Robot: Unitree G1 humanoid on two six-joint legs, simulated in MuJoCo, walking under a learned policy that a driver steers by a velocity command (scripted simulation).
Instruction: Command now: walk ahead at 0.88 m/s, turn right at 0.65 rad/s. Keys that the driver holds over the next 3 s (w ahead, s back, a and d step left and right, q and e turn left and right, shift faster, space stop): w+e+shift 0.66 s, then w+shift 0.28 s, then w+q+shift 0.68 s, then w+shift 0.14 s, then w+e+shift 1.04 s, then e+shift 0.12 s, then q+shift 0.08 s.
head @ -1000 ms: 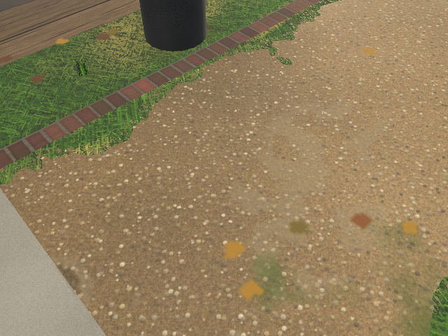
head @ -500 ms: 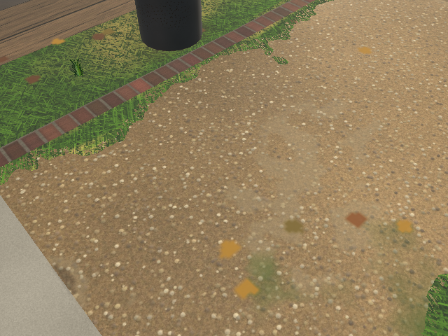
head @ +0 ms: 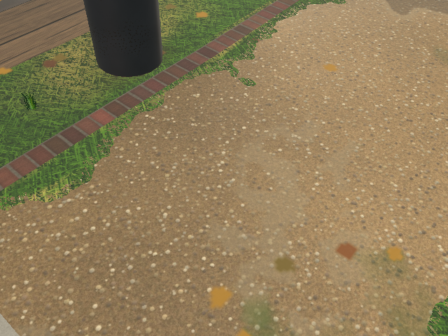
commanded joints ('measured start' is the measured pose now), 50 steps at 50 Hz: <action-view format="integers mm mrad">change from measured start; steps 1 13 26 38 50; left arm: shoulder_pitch -61 -236 85 59 -229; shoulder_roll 13 47 164 201 81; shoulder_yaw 4 -14 34 46 -59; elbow -81 -194 -97 -113 -331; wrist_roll -3 -17 -30 2 35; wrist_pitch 21 32 -44 -68 -22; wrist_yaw -21 -23 57 47 -13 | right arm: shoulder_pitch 58 170 -183 226 115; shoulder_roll -99 -187 -112 -296 -158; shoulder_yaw -14 -20 23 -42 -13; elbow -20 -17 -344 -306 -167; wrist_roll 5 5 -45 1 22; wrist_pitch -29 -5 34 15 -30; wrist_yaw -6 -56 18 -41 15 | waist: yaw -4 71 -28 -246 21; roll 111 157 130 8 108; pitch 110 114 152 -242 158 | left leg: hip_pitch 123 328 -508 390 -29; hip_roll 265 242 144 70 178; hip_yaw -204 184 -190 -229 -384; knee -296 -80 765 178 -338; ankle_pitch -112 1353 -26 34 53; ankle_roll -8 -31 -108 22 170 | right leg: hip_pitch -300 16 239 342 -208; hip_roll -65 119 23 76 -35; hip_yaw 31 -287 372 266 46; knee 83 -451 -1068 -185 -249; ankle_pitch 110 93 12 684 63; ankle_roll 14 -112 -258 -46 38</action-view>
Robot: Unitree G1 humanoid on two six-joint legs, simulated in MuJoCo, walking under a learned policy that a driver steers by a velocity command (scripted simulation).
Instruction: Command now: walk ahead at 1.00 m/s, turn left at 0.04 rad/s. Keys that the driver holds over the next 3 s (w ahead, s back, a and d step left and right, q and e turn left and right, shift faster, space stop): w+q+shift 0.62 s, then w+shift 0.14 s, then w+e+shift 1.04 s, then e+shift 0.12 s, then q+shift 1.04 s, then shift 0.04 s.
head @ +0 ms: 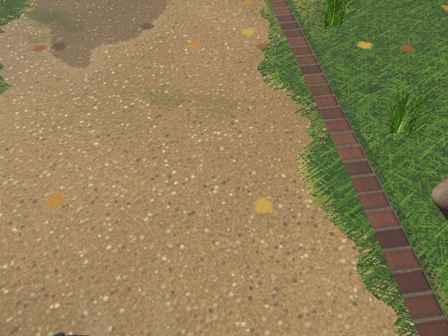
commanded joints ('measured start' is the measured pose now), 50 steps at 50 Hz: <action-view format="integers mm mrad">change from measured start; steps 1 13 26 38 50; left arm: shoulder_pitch -127 212 263 194 -74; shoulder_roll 27 108 96 60 40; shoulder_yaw -24 42 38 -1 -4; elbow -131 -9 130 -24 -57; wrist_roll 5 4 -35 12 -44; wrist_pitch -21 -39 -98 -32 -19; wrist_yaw -19 55 64 55 -5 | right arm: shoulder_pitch -80 -101 -479 -157 -43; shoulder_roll -75 -75 -17 -118 -151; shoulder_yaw -2 -3 34 -24 -12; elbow -72 -136 -293 -154 -79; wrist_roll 18 35 4 6 11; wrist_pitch -30 17 88 44 -37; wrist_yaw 6 2 91 -19 -16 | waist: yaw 71 156 37 103 21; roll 102 -40 32 -68 102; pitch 138 -127 133 60 71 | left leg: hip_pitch -139 -686 -471 -104 216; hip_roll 206 111 75 206 162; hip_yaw -233 -141 115 -527 35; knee -309 1025 425 -134 -256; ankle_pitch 119 3 378 83 1040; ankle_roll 163 97 131 321 59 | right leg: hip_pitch -26 811 589 20 136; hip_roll -74 -372 -166 -132 30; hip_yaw -61 463 -375 -17 -228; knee -280 -855 -990 232 -540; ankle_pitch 156 -427 781 -112 400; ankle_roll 32 -66 66 98 -43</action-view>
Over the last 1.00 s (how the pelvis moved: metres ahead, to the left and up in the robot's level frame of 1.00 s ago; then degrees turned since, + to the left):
0.79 -0.26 0.00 -44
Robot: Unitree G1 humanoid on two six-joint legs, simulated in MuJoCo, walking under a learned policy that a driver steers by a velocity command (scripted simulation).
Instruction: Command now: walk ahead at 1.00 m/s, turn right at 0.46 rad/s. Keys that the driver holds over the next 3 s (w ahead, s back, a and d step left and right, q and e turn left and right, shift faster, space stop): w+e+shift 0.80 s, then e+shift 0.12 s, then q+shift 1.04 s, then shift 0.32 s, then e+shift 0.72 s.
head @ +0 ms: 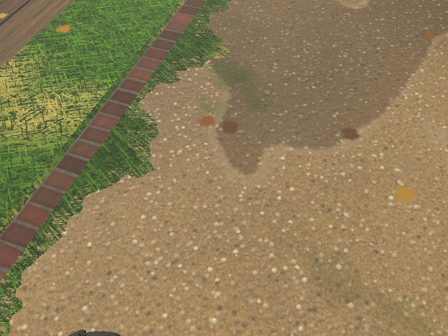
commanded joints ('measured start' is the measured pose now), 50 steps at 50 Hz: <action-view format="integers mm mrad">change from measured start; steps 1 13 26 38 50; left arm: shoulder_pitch -35 317 261 -30 188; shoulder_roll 106 178 266 70 284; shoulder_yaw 35 98 138 40 112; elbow -39 110 80 -130 -120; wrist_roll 5 -6 0 27 51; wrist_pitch -13 -19 -44 56 28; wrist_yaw -3 41 44 -29 37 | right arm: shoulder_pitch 14 -254 -8 -98 32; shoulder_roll -175 -73 -224 -69 -185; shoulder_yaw -34 49 -16 -11 -13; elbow -31 -263 -254 -98 -178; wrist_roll -16 -73 -25 -11 43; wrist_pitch -2 57 27 -5 -8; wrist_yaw -32 -4 -51 -11 -36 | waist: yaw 49 23 -125 92 169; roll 98 57 -26 112 -63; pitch -27 26 -329 12 -655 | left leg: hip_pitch -76 -883 -23 -363 -893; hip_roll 271 236 226 400 156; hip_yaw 82 -91 -141 17 -202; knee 119 1118 494 93 1616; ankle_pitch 1296 -21 73 387 -288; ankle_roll -44 -136 -69 -44 -182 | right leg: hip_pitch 259 451 488 -42 1289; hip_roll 145 37 123 -23 -350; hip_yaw -93 500 433 108 700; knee -26 -453 295 579 -90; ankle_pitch -45 -389 261 -276 725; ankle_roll -44 -241 -39 4 -417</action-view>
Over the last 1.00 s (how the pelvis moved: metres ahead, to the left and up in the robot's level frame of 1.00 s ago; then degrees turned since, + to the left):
0.89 0.20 -0.02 29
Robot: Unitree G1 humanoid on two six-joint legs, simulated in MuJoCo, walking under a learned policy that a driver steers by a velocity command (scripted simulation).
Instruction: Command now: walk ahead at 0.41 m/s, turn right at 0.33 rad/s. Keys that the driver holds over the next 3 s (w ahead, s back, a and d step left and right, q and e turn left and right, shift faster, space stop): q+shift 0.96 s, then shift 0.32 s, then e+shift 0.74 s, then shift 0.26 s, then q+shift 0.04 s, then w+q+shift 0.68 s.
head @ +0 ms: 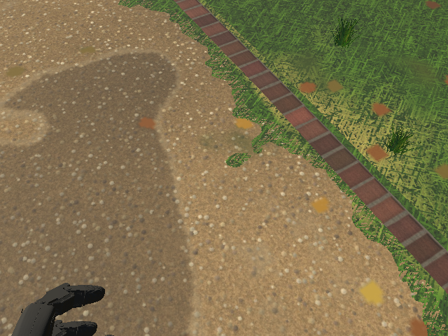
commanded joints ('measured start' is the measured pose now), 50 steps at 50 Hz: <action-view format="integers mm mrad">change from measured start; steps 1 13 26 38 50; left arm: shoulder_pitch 245 55 67 24 -3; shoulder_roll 183 53 51 38 69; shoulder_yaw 66 39 49 55 78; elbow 1 103 33 81 34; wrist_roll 24 5 17 -25 -4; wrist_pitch -8 -26 6 13 14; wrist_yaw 17 77 64 65 95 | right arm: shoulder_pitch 45 -134 6 -239 -196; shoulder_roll -201 -80 -297 -219 -216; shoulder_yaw -32 -55 -135 -136 -126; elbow -121 -130 -251 -341 -321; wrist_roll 57 18 -42 14 3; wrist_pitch -28 64 65 136 141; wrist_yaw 2 -4 27 -31 2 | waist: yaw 130 57 6 74 35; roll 87 -12 353 190 -53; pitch -542 -160 -461 -264 -135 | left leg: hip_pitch -599 -482 298 -129 -555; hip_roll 11 78 319 57 -84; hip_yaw -214 -116 -753 -533 -224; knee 407 -234 -732 -784 97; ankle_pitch -56 442 1165 562 77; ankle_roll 3 -13 516 263 17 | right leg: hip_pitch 917 382 -134 82 351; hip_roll -482 -278 19 -10 -341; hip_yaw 646 -14 135 217 404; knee -242 -403 705 73 -391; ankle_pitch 759 602 -510 -128 22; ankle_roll -293 -35 251 273 4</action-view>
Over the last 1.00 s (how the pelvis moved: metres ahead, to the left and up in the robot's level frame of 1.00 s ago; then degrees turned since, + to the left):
0.87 -0.30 -0.03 -51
